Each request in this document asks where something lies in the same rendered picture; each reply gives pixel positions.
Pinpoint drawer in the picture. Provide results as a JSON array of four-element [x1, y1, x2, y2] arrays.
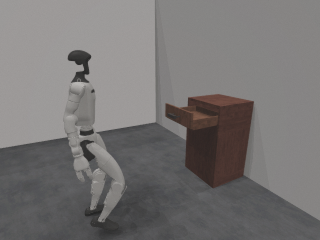
[[165, 103, 219, 131]]

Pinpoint robot right upper arm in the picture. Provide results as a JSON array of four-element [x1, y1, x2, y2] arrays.
[[63, 82, 86, 125]]

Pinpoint robot right forearm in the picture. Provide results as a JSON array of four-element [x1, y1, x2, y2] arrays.
[[64, 116, 84, 158]]

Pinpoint robot right thigh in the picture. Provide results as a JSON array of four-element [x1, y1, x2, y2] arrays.
[[81, 141, 125, 191]]

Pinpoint robot left thigh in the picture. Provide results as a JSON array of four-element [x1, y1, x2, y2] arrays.
[[93, 134, 107, 182]]

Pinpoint handle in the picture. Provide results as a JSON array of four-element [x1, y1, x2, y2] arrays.
[[167, 113, 180, 119]]

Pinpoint cabinet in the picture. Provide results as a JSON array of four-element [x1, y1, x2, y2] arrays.
[[185, 94, 254, 188]]

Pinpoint right robot hand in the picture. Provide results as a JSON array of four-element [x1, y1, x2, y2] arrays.
[[73, 156, 94, 183]]

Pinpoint robot thigh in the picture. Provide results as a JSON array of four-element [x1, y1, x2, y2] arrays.
[[93, 134, 107, 182], [81, 141, 125, 191]]

